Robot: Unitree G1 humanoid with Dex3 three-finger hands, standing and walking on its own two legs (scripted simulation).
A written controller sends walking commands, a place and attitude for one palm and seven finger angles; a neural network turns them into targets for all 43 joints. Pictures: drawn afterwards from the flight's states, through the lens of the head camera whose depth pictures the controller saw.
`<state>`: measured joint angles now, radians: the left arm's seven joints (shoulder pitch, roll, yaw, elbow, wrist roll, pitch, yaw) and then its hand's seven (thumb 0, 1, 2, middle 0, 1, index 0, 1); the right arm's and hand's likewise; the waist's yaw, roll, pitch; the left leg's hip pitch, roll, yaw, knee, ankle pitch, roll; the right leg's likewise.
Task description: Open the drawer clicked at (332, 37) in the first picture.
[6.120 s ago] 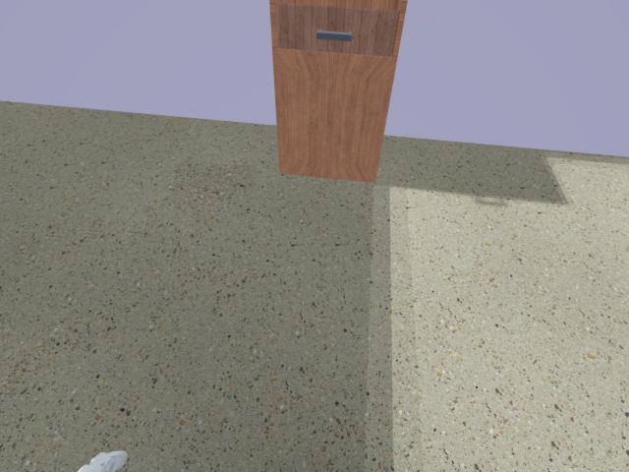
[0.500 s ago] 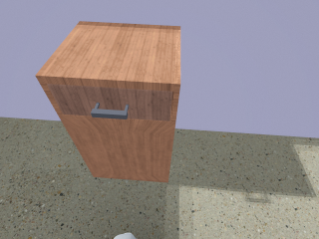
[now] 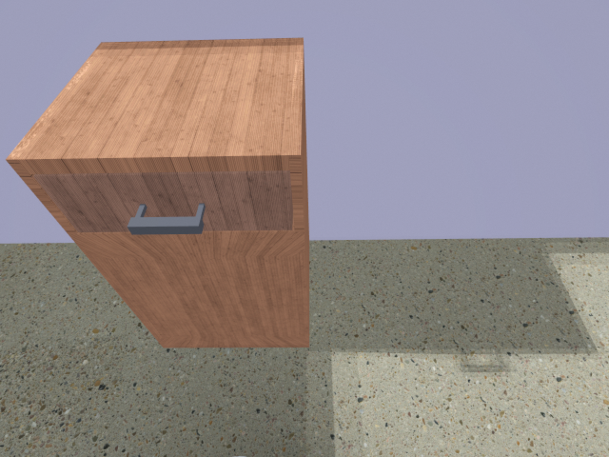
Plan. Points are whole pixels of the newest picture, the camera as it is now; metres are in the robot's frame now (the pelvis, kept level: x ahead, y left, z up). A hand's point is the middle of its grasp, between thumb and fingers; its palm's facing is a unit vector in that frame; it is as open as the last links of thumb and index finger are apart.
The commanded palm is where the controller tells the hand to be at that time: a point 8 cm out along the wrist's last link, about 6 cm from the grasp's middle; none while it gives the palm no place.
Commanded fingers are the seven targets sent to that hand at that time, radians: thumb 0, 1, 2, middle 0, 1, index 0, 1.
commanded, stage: come to a stop and stand still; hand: left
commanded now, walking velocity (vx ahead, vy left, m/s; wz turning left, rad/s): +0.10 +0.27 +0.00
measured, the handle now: (169, 217) +0.51 +0.30 -0.04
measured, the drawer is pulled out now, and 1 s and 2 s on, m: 0.00 0.00 0.00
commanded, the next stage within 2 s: look again from close up in 1.04 s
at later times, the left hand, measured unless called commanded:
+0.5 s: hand out of the picture -0.02 +0.19 -0.14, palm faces +0.12 -0.95 -0.27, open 7.4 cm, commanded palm none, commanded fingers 0.00 0.90 0.90 -0.20 -0.30 -0.20 -0.30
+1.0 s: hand out of the picture +0.04 +0.23 -0.16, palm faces +0.06 -0.98 -0.20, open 7.3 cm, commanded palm none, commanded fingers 0.00 0.90 0.90 -0.20 -0.30 -0.20 -0.30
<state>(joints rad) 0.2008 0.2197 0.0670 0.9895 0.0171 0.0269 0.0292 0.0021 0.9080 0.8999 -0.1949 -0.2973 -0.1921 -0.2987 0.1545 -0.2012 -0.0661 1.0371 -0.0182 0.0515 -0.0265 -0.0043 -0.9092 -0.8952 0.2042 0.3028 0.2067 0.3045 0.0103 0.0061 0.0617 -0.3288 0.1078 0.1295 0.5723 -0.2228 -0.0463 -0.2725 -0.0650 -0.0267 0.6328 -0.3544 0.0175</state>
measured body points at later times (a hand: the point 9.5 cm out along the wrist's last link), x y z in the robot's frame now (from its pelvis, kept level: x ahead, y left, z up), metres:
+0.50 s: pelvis +0.00 +0.00 +0.02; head +0.04 -0.02 +0.47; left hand -0.02 +0.24 -0.12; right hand +0.08 -0.24 -0.14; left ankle -0.04 +0.16 -0.69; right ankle +0.00 -0.12 -0.72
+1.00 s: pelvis +0.03 +0.05 +0.02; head +0.04 +0.06 +0.47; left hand +0.04 +0.28 -0.15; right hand +0.06 -0.18 -0.14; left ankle -0.03 +0.16 -0.72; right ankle -0.01 -0.09 -0.72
